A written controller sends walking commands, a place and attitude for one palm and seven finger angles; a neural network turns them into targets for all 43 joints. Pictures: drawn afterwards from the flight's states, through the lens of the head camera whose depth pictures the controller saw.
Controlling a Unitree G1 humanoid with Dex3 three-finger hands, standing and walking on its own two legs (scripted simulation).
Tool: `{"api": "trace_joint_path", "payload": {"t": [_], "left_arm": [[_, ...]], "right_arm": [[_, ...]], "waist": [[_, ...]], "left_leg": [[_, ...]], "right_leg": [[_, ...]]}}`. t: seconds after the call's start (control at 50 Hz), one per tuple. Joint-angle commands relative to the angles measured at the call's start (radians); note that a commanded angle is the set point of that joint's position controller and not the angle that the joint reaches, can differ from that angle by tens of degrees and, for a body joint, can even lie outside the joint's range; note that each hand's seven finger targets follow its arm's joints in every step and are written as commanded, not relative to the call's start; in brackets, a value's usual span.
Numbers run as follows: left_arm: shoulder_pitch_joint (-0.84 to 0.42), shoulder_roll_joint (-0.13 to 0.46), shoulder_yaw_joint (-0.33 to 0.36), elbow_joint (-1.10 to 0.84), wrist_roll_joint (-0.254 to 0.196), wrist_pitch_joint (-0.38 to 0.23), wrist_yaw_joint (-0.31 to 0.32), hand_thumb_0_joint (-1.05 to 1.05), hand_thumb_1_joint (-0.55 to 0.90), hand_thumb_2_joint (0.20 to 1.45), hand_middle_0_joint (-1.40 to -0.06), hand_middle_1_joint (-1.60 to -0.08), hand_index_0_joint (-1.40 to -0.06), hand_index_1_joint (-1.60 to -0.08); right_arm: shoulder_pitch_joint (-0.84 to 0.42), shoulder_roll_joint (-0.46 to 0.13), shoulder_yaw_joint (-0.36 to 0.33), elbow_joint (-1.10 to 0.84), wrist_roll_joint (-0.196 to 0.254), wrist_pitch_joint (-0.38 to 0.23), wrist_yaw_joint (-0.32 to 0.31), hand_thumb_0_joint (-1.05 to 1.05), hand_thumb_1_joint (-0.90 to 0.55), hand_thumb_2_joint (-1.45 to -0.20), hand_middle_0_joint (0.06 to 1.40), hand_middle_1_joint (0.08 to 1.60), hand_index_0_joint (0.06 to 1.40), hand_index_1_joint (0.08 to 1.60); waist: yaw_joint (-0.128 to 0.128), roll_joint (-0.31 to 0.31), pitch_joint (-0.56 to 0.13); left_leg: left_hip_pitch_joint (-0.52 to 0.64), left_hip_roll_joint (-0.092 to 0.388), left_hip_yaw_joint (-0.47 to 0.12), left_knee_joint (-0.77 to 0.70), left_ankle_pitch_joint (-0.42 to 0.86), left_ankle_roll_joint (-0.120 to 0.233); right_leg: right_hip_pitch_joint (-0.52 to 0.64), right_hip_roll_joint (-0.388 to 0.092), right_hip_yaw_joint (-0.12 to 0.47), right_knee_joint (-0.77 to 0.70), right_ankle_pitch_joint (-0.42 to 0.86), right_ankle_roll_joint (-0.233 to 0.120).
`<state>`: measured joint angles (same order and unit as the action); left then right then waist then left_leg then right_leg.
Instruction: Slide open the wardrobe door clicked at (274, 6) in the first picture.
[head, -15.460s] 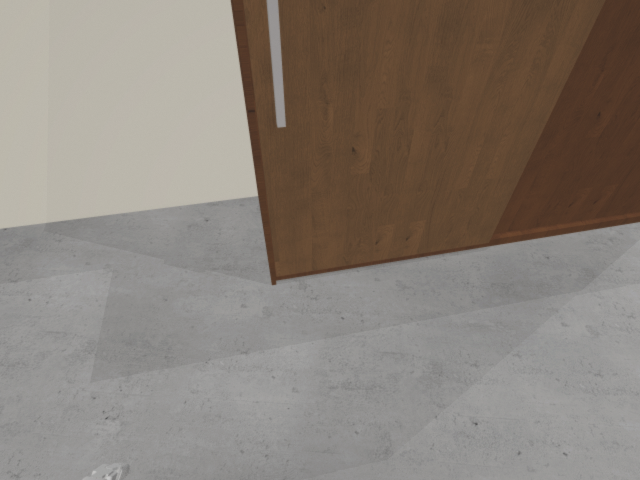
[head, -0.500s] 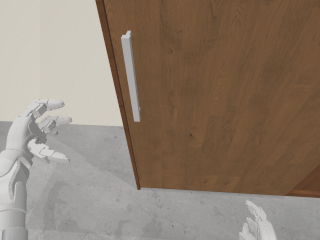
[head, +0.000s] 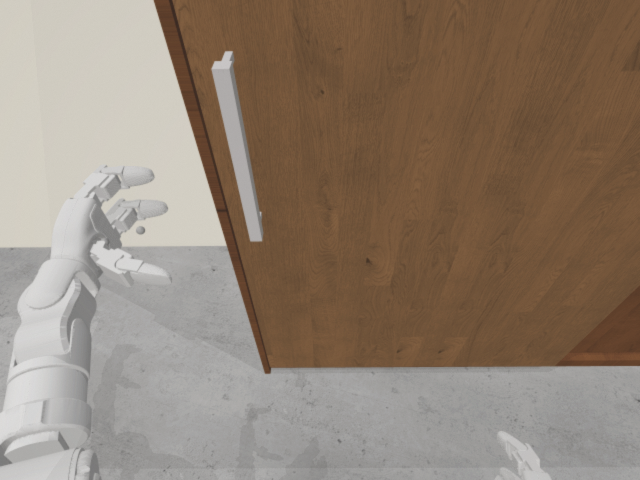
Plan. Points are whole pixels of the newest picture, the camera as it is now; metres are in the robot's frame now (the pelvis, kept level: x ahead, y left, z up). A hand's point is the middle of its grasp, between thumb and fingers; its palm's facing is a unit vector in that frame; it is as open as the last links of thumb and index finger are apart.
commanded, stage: move the hooked fingers beside the handle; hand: left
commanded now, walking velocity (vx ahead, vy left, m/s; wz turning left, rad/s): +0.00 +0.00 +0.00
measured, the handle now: (244, 160) +0.53 +0.16 +0.12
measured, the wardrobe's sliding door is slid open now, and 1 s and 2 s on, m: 0.00 0.00 0.00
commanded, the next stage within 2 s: feel for the door with the fingertips in 1.70 s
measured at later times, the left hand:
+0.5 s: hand (169, 201) +0.41 +0.23 +0.14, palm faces +0.06 -1.00 +0.01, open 14.0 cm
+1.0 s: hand (206, 170) +0.48 +0.20 +0.13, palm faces +0.06 -1.00 +0.01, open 13.9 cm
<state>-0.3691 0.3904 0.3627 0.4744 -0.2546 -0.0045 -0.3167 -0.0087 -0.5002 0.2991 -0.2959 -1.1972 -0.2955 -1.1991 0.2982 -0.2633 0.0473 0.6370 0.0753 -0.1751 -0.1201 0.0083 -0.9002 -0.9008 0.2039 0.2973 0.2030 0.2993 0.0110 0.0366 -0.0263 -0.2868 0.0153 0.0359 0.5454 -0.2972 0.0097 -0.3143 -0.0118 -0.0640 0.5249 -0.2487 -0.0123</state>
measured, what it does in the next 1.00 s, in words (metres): stands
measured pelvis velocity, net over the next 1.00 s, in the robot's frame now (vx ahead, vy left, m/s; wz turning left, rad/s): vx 0.00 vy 0.00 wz -0.03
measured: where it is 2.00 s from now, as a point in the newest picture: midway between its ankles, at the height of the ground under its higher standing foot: outside the picture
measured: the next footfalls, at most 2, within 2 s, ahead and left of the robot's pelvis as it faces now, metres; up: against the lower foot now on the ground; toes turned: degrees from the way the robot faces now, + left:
none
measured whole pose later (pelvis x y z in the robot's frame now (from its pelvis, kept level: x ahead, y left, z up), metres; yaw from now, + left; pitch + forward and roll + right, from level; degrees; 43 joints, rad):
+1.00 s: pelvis +0.00 +0.00 -0.01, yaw -1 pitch +10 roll -1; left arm -0.86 0.46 0.38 1.07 -0.13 -0.21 -0.22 -0.01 -0.50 0.30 -0.30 -1.20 -0.31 -1.21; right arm 0.41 -0.27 0.02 0.69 0.04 -0.05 -0.07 0.00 -0.90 -0.90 0.20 0.30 0.20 0.30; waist -0.09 0.02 -0.06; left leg -0.49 0.03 0.05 0.65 -0.34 0.02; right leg -0.52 0.00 -0.04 0.61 -0.27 -0.01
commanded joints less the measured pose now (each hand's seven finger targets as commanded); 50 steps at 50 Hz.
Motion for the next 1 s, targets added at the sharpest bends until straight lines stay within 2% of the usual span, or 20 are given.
{"api": "trace_joint_path", "payload": {"t": [0.0,0.06,0.08,0.1,0.16,0.28,0.32,0.36,0.46,0.52,0.6,0.62,0.66,0.72,0.78,0.82,0.88,0.92,0.94,0.98], "left_arm": [[-0.419,0.246,0.045,-0.179,-0.010,-0.057,0.003,0.000,-0.500,0.300,-0.300,-1.200,-0.300,-1.200],[-0.409,0.279,0.073,-0.176,0.000,-0.058,0.015,0.000,-0.500,0.300,-0.300,-1.200,-0.300,-1.200],[-0.437,0.242,0.041,-0.185,-0.003,-0.064,0.014,0.000,-0.500,0.300,-0.300,-1.200,-0.300,-1.200],[-0.452,0.256,0.054,-0.188,-0.003,-0.071,0.018,0.000,-0.500,0.300,-0.300,-1.200,-0.300,-1.200],[-0.460,0.273,0.071,-0.114,-0.006,-0.079,0.021,0.000,-0.500,0.300,-0.300,-1.200,-0.300,-1.200],[-0.540,0.258,0.038,-0.049,0.016,-0.089,0.024,0.000,-0.500,0.300,-0.300,-1.200,-0.300,-1.200],[-0.581,0.264,0.032,-0.030,0.020,-0.099,0.024,0.000,-0.500,0.300,-0.300,-1.200,-0.300,-1.200],[-0.620,0.260,0.026,-0.045,0.022,-0.114,0.026,0.000,-0.500,0.300,-0.300,-1.200,-0.300,-1.200],[-0.705,0.262,0.016,0.070,0.031,-0.135,0.042,0.000,-0.500,0.300,-0.300,-1.200,-0.300,-1.200],[-0.722,0.275,0.026,0.103,0.043,-0.150,0.055,0.000,-0.500,0.300,-0.300,-1.200,-0.300,-1.200],[-0.794,0.275,0.011,0.173,0.063,-0.176,0.068,0.000,-0.500,0.300,-0.300,-1.200,-0.300,-1.200],[-0.818,0.269,-0.002,0.186,0.067,-0.185,0.072,0.000,-0.500,0.300,-0.300,-1.200,-0.300,-1.200],[-0.863,0.265,-0.008,0.228,0.074,-0.198,0.078,0.000,-0.500,0.300,-0.300,-1.200,-0.300,-1.200],[-0.894,0.318,0.034,0.295,0.079,-0.223,0.089,0.000,-0.500,0.300,-0.300,-1.200,-0.300,-1.200],[-0.958,0.289,0.000,0.321,0.096,-0.248,0.092,0.000,-0.500,0.300,-0.300,-1.200,-0.300,-1.200],[-0.952,0.313,0.022,0.357,0.103,-0.264,0.099,0.000,-0.500,0.300,-0.300,-1.200,-0.300,-1.200],[-0.981,0.327,0.029,0.388,0.110,-0.270,0.104,0.000,-0.500,0.300,-0.300,-1.200,-0.300,-1.200],[-0.929,0.336,0.056,0.404,0.109,-0.278,0.104,0.000,-0.500,0.300,-0.300,-1.200,-0.300,-1.200],[-0.898,0.359,0.078,0.388,0.111,-0.282,0.103,0.000,-0.500,0.300,-0.300,-1.200,-0.300,-1.200],[-0.859,0.371,0.098,0.341,0.104,-0.287,0.100,0.000,-0.500,0.300,-0.300,-1.200,-0.300,-1.200]], "right_arm": [[-0.060,-0.133,-0.049,-0.136,-0.002,-0.044,-0.006,0.000,-0.900,-0.900,0.200,0.300,0.200,0.300],[-0.055,-0.130,-0.051,-0.138,-0.005,-0.034,-0.001,0.000,-0.900,-0.900,0.200,0.300,0.200,0.300],[-0.057,-0.126,-0.050,-0.139,-0.006,-0.033,0.000,0.000,-0.900,-0.900,0.200,0.300,0.200,0.300],[-0.054,-0.127,-0.053,-0.136,-0.007,-0.031,0.001,0.000,-0.900,-0.900,0.200,0.300,0.200,0.300],[-0.042,-0.132,-0.052,-0.127,-0.007,-0.019,0.002,0.000,-0.900,-0.900,0.200,0.300,0.200,0.300],[-0.023,-0.136,-0.058,-0.120,-0.007,-0.002,0.005,0.000,-0.900,-0.900,0.200,0.300,0.200,0.300],[-0.008,-0.140,-0.059,-0.113,-0.010,0.006,0.007,0.000,-0.900,-0.900,0.200,0.300,0.200,0.300],[-0.006,-0.138,-0.061,-0.115,-0.011,0.009,0.008,0.000,-0.900,-0.900,0.200,0.300,0.200,0.300],[0.022,-0.147,-0.061,-0.091,-0.013,0.020,0.010,0.000,-0.900,-0.900,0.200,0.300,0.200,0.300],[0.042,-0.150,-0.065,-0.086,-0.019,0.029,0.015,0.000,-0.900,-0.900,0.200,0.300,0.200,0.300],[0.061,-0.150,-0.064,-0.073,-0.020,0.040,0.022,0.000,-0.900,-0.900,0.200,0.300,0.200,0.300],[0.072,-0.153,-0.064,-0.070,-0.021,0.044,0.023,0.000,-0.900,-0.900,0.200,0.300,0.200,0.300],[0.081,-0.155,-0.065,-0.066,-0.022,0.046,0.026,0.000,-0.900,-0.900,0.200,0.300,0.200,0.300],[0.112,-0.165,-0.071,-0.051,-0.028,0.056,0.026,0.000,-0.900,-0.900,0.200,0.300,0.200,0.300],[0.127,-0.159,-0.069,-0.042,-0.030,0.058,0.034,0.000,-0.900,-0.900,0.200,0.300,0.200,0.300],[0.152,-0.167,-0.076,-0.035,-0.035,0.065,0.037,0.000,-0.900,-0.900,0.200,0.300,0.200,0.300],[0.163,-0.167,-0.076,-0.031,-0.035,0.076,0.042,0.000,-0.900,-0.900,0.200,0.300,0.200,0.300],[0.179,-0.170,-0.082,-0.039,-0.041,0.081,0.047,0.000,-0.900,-0.900,0.200,0.300,0.200,0.300],[0.174,-0.170,-0.083,-0.045,-0.039,0.085,0.049,0.000,-0.900,-0.900,0.200,0.300,0.200,0.300],[0.173,-0.168,-0.086,-0.061,-0.041,0.091,0.054,0.000,-0.900,-0.900,0.200,0.300,0.200,0.300]], "waist": [[-0.017,0.014,-0.247],[-0.003,0.024,-0.283],[-0.013,0.024,-0.286],[-0.012,0.032,-0.293],[-0.019,-0.029,-0.263],[-0.029,0.025,-0.283],[-0.038,-0.007,-0.294],[-0.036,0.032,-0.333],[-0.059,-0.022,-0.292],[-0.052,0.000,-0.336],[-0.066,0.027,-0.321],[-0.076,0.006,-0.322],[-0.083,0.022,-0.327],[-0.086,-0.033,-0.357],[-0.100,0.038,-0.374],[-0.100,-0.005,-0.389],[-0.107,0.032,-0.390],[-0.090,-0.003,-0.420],[-0.074,0.023,-0.443],[-0.061,0.010,-0.479]], "left_leg": [[0.066,-0.015,-0.042,-0.067,0.219,0.015],[0.072,-0.015,-0.042,-0.056,0.271,0.015],[0.084,-0.016,-0.040,-0.052,0.280,0.016],[0.083,-0.015,-0.040,-0.050,0.286,0.014],[0.048,-0.012,-0.036,-0.049,0.250,0.019],[0.053,-0.013,-0.035,-0.030,0.270,0.016],[0.045,-0.012,-0.037,-0.021,0.273,0.019],[0.062,-0.014,-0.040,-0.018,0.295,0.016],[0.023,-0.009,-0.050,-0.017,0.242,0.017],[0.031,-0.012,-0.048,-0.002,0.275,0.017],[0.007,-0.011,-0.049,0.002,0.252,0.014],[0.003,-0.009,-0.052,0.006,0.250,0.016],[-0.005,-0.011,-0.053,0.007,0.229,0.014],[-0.028,-0.009,-0.054,0.020,0.231,0.018],[-0.012,-0.010,-0.054,0.029,0.258,0.013],[-0.023,-0.006,-0.056,0.043,0.270,0.016],[-0.040,-0.008,-0.049,0.045,0.257,0.015],[-0.038,-0.006,-0.051,0.052,0.303,0.017],[-0.031,-0.004,-0.044,0.055,0.329,0.014],[-0.032,-0.006,-0.033,0.058,0.357,0.016]], "right_leg": [[0.094,0.012,0.021,-0.043,0.230,-0.010],[0.124,0.010,0.023,-0.030,0.277,-0.014],[0.113,0.011,0.023,-0.030,0.288,-0.012],[0.117,0.012,0.024,-0.029,0.295,-0.013],[0.110,0.014,0.027,-0.031,0.279,-0.008],[0.083,0.012,0.029,-0.017,0.289,-0.013],[0.085,0.013,0.028,-0.013,0.294,-0.012],[0.092,0.013,0.031,-0.003,0.311,-0.015],[0.048,0.016,0.025,-0.005,0.256,-0.012],[0.057,0.015,0.028,0.008,0.278,-0.015],[0.023,0.017,0.029,0.013,0.255,-0.015],[0.021,0.018,0.026,0.016,0.248,-0.015],[0.002,0.019,0.029,0.019,0.233,-0.014],[0.021,0.021,0.031,0.029,0.240,-0.011],[-0.010,0.023,0.034,0.039,0.261,-0.013],[-0.011,0.027,0.030,0.048,0.263,-0.011],[-0.020,0.028,0.038,0.049,0.271,-0.010],[0.002,0.032,0.030,0.061,0.297,-0.013],[0.013,0.032,0.035,0.067,0.323,-0.012],[0.053,0.034,0.039,0.072,0.368,-0.009]]}}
